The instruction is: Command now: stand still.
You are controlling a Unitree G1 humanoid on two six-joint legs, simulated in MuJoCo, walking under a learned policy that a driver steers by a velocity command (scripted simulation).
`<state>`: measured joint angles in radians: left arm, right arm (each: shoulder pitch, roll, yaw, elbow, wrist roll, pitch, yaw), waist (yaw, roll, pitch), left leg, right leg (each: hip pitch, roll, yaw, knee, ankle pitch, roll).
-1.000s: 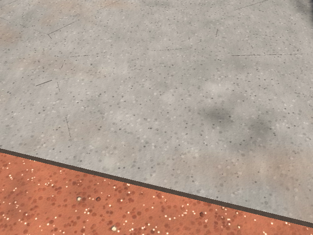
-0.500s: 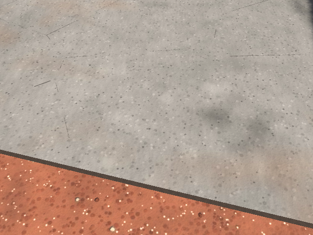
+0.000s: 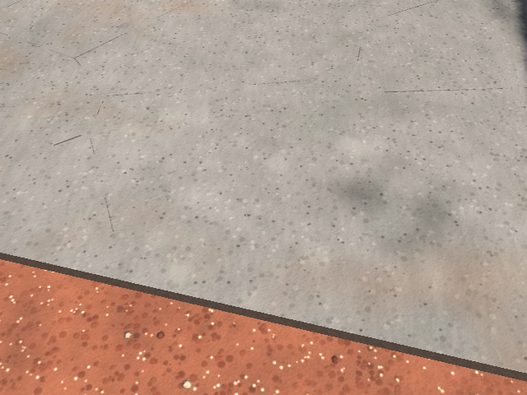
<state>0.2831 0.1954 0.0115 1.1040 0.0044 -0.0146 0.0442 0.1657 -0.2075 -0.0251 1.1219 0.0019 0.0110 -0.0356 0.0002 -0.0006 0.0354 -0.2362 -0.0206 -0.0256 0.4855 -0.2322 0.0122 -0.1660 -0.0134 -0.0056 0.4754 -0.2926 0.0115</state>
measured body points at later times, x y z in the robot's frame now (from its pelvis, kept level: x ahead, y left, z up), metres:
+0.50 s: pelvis +0.00 +0.00 +0.00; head +0.02 +0.00 +0.45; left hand -0.01 +0.23 -0.16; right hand +0.03 -0.25 -0.16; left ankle +0.02 +0.11 -0.74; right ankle -0.02 -0.13 -0.74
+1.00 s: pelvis +0.04 +0.01 -0.01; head +0.04 +0.02 +0.44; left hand -0.02 +0.25 -0.16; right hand +0.06 -0.24 -0.15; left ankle +0.02 +0.11 -0.73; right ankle -0.02 -0.13 -0.74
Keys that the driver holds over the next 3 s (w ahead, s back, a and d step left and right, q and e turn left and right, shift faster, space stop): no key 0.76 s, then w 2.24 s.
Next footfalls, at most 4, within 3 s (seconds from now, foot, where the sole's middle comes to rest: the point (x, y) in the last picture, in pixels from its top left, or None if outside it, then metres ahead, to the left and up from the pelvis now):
1.48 right None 0.46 -0.11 -0.78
2.04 left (232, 297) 0.78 0.12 -0.78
2.60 right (309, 212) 1.10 -0.12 -0.78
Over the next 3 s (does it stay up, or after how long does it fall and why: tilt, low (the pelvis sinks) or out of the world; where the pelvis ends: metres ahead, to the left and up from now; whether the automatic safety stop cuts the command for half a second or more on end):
stays up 1.12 -0.03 0.01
